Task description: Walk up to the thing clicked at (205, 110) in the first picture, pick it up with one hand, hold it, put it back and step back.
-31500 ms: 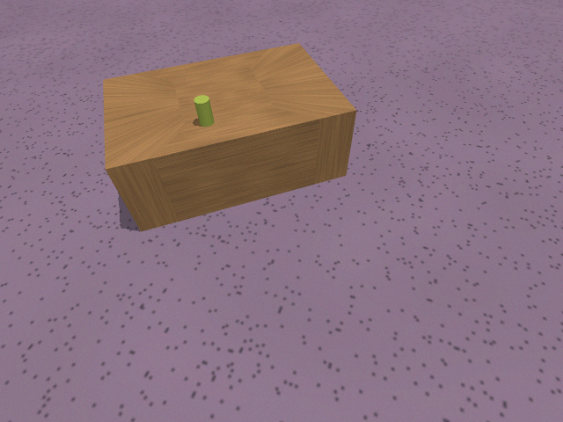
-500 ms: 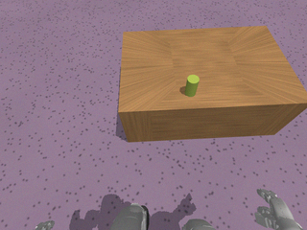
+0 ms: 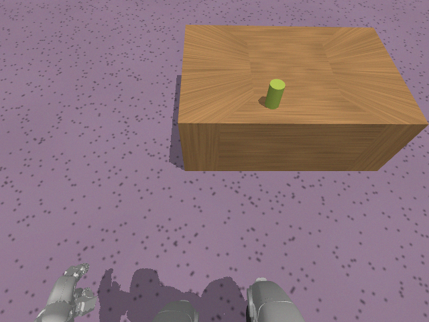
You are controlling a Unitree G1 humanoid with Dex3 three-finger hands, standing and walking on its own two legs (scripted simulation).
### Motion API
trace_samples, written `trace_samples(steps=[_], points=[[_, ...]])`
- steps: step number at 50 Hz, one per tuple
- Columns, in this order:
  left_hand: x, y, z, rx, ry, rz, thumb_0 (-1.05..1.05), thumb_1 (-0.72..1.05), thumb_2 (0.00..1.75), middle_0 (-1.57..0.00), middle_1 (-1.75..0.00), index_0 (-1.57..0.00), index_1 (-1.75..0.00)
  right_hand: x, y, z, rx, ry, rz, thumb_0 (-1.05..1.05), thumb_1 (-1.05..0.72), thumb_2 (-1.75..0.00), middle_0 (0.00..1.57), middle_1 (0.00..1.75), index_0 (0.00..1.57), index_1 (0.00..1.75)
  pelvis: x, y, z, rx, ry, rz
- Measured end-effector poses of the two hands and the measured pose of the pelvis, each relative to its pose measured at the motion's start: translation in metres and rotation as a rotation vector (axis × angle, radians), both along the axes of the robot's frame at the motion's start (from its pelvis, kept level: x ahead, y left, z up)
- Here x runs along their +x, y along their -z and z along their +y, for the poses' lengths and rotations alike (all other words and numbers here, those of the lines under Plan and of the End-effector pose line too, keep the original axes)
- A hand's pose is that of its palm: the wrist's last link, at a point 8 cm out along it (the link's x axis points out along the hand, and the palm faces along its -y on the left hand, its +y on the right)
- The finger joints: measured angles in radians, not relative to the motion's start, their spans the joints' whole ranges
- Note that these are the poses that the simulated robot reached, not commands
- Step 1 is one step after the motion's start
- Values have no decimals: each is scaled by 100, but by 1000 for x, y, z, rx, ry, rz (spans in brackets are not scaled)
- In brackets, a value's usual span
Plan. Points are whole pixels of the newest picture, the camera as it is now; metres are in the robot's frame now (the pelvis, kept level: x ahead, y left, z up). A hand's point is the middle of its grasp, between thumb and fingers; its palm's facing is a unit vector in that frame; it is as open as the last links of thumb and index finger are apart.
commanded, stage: step back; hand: right
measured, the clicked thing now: (274, 94) +0.92 -0.23 -0.31
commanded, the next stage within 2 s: stand in 1.60 s
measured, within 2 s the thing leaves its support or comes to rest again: neither
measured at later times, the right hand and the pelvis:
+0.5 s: hand out of the picture -0.05 -0.26 -0.15, palm faces +0.02 +0.93 -0.36, open 7.4 cm; pelvis -0.15 +0.00 +0.01, yaw -4 degrees
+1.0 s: hand out of the picture -0.14 -0.26 -0.13, palm faces +0.03 +0.92 -0.40, open 7.4 cm; pelvis -0.22 +0.01 +0.01, yaw -3 degrees
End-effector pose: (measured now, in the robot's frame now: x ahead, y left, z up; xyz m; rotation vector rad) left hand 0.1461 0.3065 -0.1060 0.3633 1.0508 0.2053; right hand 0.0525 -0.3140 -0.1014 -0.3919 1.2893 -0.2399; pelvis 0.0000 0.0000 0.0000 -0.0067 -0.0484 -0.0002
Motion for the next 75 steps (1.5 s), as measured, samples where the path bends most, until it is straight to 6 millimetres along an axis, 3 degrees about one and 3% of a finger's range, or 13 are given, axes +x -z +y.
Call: trace_samples(steps=[6, 12, 17, 21, 27, 32, 36, 42, 49, 53, 57, 63, 75], points=[[-44, -2, 0, -39, -7, 40, 0, 90, 90, -20, -30, -20, -30, -2, -23, 8, -17, -24, -85, 1, -90, -89, 21, 30, 21, 30, -29, -14, 3, -27, 23, 34], [-105, 4, 1, -2, 23, 128, 0, 90, 90, -20, -30, -20, -30, -5, -17, 3, -8, -42, -191, 1, -90, -89, 21, 30, 20, 30, -70, -6, 3, -6, 76, 36], [-157, 0, -7, 25, 30, 172, 0, 90, 90, -20, -30, -20, -30, -34, 5, -5, 33, -6, -217, 0, -90, -89, 21, 30, 20, 30, -106, 1, -2, -41, 87, 8], [-193, -14, -4, 37, 9, 172, 1, 90, 90, -20, -30, -21, -30, -72, 5, 3, 65, 18, -172, 1, -90, -89, 20, 30, 20, 30, -125, -7, -3, 25, 105, 12], [-212, -23, 12, 61, -1, 118, 1, 90, 90, -20, -30, -21, -30, -133, 9, 10, 51, 10, -94, 1, -90, -89, 21, 30, 20, 30, -158, -8, 7, 25, 55, 35], [-220, -7, 30, 31, -13, 32, 1, 90, 90, -20, -30, -21, -30, -178, 12, 24, 15, -20, -31, 1, -90, -89, 21, 30, 20, 30, -188, 2, 19, 40, 5, 10], [-244, -1, 28, -21, -29, 64, 0, 90, 90, -20, -30, -20, -30, -204, -2, 35, 14, -14, -36, 1, -90, -89, 21, 30, 20, 30, -201, -5, 24, 17, 10, -3], [-279, 5, 21, -72, -26, 133, 0, 90, 90, -20, -30, -20, -30, -209, -19, 31, -1, -12, -108, 1, -90, -89, 21, 30, 21, 30, -215, -13, 21, 2, 39, 11], [-306, 2, 5, -48, -12, 170, 1, 90, 90, -20, -30, -20, -30, -204, -13, 10, 11, 6, -160, 1, -90, -89, 21, 30, 20, 30, -225, -10, 11, -39, 54, 8], [-314, -4, 6, -38, -33, 154, 1, 90, 90, -20, -30, -21, -30, -199, -11, 11, 30, -2, -158, 1, -90, -89, 21, 30, 20, 30, -222, -12, 10, -10, 54, 7], [-308, -2, 16, -32, -45, 141, 1, 90, 90, -20, -30, -21, -30, -194, -6, 18, 35, -8, -158, 1, -90, -89, 20, 30, 20, 30, -216, -9, 16, -1, 30, -2], [-281, -3, 20, -26, -12, 140, 1, 90, 90, -20, -30, -20, -30, -194, -7, 29, 61, 14, -161, 1, -90, -89, 21, 30, 20, 30, -208, -11, 16, 11, 68, 4], [-234, -9, 5, -23, 14, 103, 1, 90, 90, -20, -30, -20, -30, -178, 0, 21, 70, 57, -128, 1, -90, -89, 21, 30, 20, 30, -182, -13, 11, 10, 66, 11]])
